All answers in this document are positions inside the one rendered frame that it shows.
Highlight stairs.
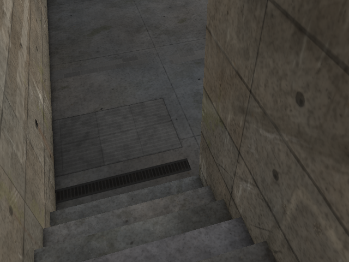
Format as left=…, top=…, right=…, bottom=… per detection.
left=34, top=175, right=276, bottom=262

